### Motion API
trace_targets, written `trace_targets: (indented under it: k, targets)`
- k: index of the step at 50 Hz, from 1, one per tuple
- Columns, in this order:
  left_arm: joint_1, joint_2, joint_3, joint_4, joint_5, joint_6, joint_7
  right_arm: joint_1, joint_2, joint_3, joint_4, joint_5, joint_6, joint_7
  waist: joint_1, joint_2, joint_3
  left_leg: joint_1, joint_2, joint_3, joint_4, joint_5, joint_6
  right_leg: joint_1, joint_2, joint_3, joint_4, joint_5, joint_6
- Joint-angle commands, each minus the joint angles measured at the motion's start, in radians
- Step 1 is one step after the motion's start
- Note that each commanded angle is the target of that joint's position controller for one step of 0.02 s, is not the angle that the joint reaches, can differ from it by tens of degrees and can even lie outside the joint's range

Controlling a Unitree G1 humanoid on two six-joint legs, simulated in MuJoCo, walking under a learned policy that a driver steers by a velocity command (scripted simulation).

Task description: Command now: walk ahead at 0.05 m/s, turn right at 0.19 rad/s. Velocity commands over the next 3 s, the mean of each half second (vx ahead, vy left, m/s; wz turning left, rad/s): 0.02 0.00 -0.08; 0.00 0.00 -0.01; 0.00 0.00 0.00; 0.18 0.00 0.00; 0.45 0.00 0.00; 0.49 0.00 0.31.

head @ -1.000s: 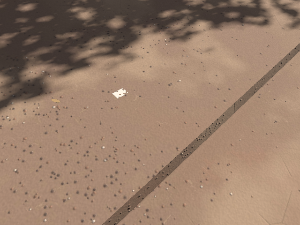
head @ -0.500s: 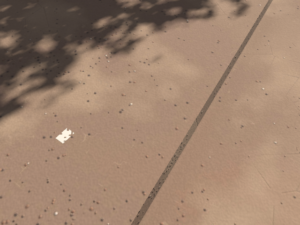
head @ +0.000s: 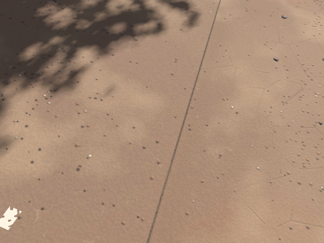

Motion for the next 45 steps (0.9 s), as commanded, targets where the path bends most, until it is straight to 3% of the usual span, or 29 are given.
trace_targets:
  k: [1,2,4,8,12,18,21,22,24,25,26,27,28,29,31,36,45]
  targets:
    - [0.240,0.071,0.016,0.026,0.039,0.053,-0.022,-0.040,-0.038,-0.008,-0.068,0.004,-0.009,0.003,0.076,0.120,-0.151,0.162,0.338,-0.463,-0.276,0.530,0.088,-0.089,-0.074,-0.015,0.212,0.074,0.048]
    - [0.186,0.079,0.017,0.019,0.029,0.065,-0.033,-0.015,-0.066,-0.016,-0.049,0.001,-0.004,-0.005,0.057,0.113,-0.122,0.108,0.297,-0.376,-0.305,0.413,0.039,-0.062,-0.084,-0.013,0.157,0.114,0.051]
    - [0.150,0.044,0.003,0.018,0.011,0.080,-0.039,0.040,-0.115,-0.032,-0.001,0.002,-0.001,-0.011,0.043,0.131,-0.106,0.071,0.251,-0.305,-0.337,0.282,-0.038,-0.024,-0.076,-0.033,0.104,0.159,0.054]
    - [0.135,0.026,-0.007,0.049,0.012,0.095,-0.031,0.071,-0.125,-0.037,0.031,0.021,0.006,-0.017,0.025,0.182,-0.087,0.124,0.220,-0.293,-0.396,-0.026,-0.128,-0.056,-0.090,-0.036,-0.028,0.189,0.069]
    - [0.097,0.023,-0.014,0.074,0.013,0.098,-0.027,0.105,-0.125,-0.040,0.053,0.023,0.027,-0.027,-0.007,0.221,-0.058,0.174,0.222,-0.318,-0.450,-0.278,-0.120,-0.064,-0.138,-0.097,-0.210,0.161,0.076]
    - [0.108,-0.014,-0.037,0.121,0.013,0.090,-0.011,0.173,-0.120,-0.049,0.101,0.004,0.068,-0.029,-0.049,0.226,-0.034,0.163,0.236,-0.326,-0.457,-0.366,-0.021,0.019,-0.181,-0.210,-0.464,0.028,0.019]
    - [0.158,-0.039,-0.052,0.159,0.011,0.083,-0.006,0.173,-0.113,-0.051,0.120,-0.006,0.083,-0.029,-0.052,0.203,-0.039,0.132,0.243,-0.345,-0.443,-0.369,0.040,0.053,-0.186,-0.246,-0.587,0.040,-0.033]
    - [0.199,-0.048,-0.055,0.180,0.009,0.077,-0.007,0.168,-0.114,-0.053,0.126,-0.005,0.086,-0.026,-0.039,0.186,-0.041,0.108,0.245,-0.350,-0.437,-0.370,0.043,0.083,-0.183,-0.258,-0.644,0.077,-0.050]
    - [0.242,-0.058,-0.066,0.206,0.015,0.061,-0.007,0.161,-0.113,-0.058,0.142,0.003,0.093,-0.021,-0.025,0.131,-0.014,0.049,0.205,-0.312,-0.400,-0.364,-0.001,0.141,-0.189,-0.255,-0.847,0.207,-0.086]
    - [0.245,-0.038,-0.067,0.203,0.025,0.046,-0.006,0.182,-0.103,-0.060,0.155,0.007,0.094,-0.015,-0.037,0.078,-0.021,0.021,0.181,-0.290,-0.338,-0.331,-0.031,0.155,-0.250,-0.164,-0.881,0.174,-0.103]
    - [0.217,-0.025,-0.074,0.192,0.022,0.035,-0.005,0.183,-0.064,-0.053,0.154,0.017,0.091,-0.006,-0.062,-0.030,-0.015,0.051,0.115,-0.202,-0.270,-0.259,-0.057,0.050,-0.333,-0.039,-0.930,0.016,-0.125]
    - [0.145,-0.070,-0.095,0.182,0.015,0.022,-0.004,0.149,-0.029,-0.041,0.163,0.033,0.083,0.001,-0.067,-0.093,0.059,0.156,0.068,-0.115,-0.232,-0.071,-0.062,-0.142,-0.376,0.019,-1.031,-0.124,-0.130]
    - [0.090,-0.084,-0.104,0.175,0.015,0.005,-0.001,0.151,-0.009,-0.032,0.183,0.021,0.076,0.006,-0.086,-0.099,0.075,0.258,0.080,-0.113,-0.189,0.036,-0.056,-0.205,-0.373,0.011,-1.065,-0.101,-0.101]
    - [0.085,-0.054,-0.098,0.177,0.018,-0.009,0.001,0.171,-0.012,-0.029,0.208,0.004,0.072,0.007,-0.092,-0.081,0.070,0.297,0.091,-0.114,-0.187,0.072,-0.052,-0.196,-0.350,-0.029,-1.046,-0.043,-0.083]
    - [0.123,-0.044,-0.095,0.189,0.016,-0.020,0.001,0.183,-0.040,-0.030,0.235,-0.007,0.068,0.008,-0.079,-0.051,0.055,0.296,0.110,-0.128,-0.209,0.073,-0.050,-0.136,-0.319,-0.067,-1.020,0.037,-0.078]
    - [0.186,-0.086,-0.100,0.208,0.015,-0.017,0.002,0.209,-0.002,-0.011,0.301,0.002,0.064,0.003,-0.043,0.026,0.060,0.215,0.119,-0.131,-0.231,0.079,-0.064,-0.002,-0.300,-0.110,-0.955,0.218,-0.087]
    - [0.199,-0.106,-0.102,0.230,0.009,-0.014,0.005,0.252,0.025,0.002,0.371,0.007,0.064,-0.015,-0.032,0.032,0.025,0.208,0.126,-0.113,-0.189,0.122,-0.072,0.094,-0.298,-0.145,-0.888,0.532,-0.067]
